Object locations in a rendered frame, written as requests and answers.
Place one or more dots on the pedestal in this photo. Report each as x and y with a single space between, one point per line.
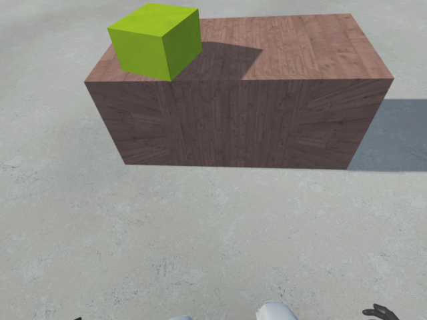
293 92

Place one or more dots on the right robot hand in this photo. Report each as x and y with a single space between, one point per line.
380 312

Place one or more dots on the right robot thigh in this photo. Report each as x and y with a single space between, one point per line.
275 311

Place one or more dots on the carton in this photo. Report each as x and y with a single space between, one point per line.
157 40

